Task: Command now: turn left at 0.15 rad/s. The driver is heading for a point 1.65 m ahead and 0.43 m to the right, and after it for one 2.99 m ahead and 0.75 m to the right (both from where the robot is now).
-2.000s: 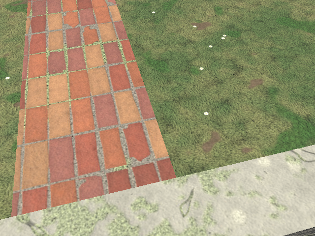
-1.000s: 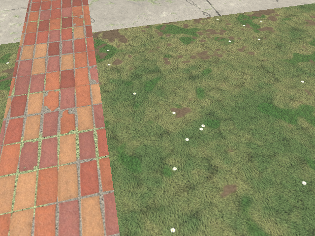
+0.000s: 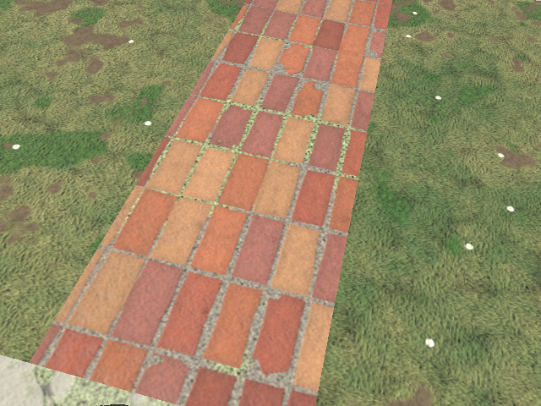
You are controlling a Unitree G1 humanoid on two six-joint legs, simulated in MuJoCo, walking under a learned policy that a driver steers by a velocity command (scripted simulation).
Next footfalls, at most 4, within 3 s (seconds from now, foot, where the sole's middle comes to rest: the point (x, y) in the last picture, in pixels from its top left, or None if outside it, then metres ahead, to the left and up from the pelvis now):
0.48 right None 0.18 -0.14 -0.59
1.06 left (253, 372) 0.51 0.04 -0.59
1.58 right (324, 245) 0.86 -0.13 -0.59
2.12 left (266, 165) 1.15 0.02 -0.59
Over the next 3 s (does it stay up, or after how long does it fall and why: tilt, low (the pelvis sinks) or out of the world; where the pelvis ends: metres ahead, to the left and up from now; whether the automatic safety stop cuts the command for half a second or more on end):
stays up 1.37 -0.28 0.19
